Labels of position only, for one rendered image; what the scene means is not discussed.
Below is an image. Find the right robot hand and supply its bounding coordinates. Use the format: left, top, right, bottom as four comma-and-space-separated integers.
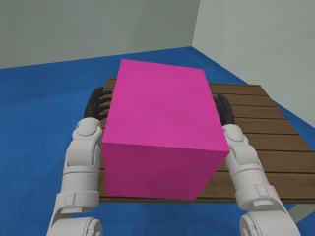
213, 93, 235, 126

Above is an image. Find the table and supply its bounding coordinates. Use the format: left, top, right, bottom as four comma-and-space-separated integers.
97, 77, 315, 224

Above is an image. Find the carton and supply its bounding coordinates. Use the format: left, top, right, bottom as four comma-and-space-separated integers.
101, 59, 230, 200

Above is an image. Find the right robot upper arm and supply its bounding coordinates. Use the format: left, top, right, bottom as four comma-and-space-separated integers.
239, 210, 299, 236

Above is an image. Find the left robot upper arm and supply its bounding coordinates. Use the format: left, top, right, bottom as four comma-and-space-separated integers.
47, 217, 103, 236

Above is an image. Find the left robot hand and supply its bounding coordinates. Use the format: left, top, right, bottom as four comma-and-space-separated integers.
83, 86, 112, 121

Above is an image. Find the left robot forearm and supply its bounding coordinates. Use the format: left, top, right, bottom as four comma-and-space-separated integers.
46, 117, 103, 236

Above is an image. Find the right robot forearm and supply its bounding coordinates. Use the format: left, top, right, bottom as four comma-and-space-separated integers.
222, 124, 301, 236

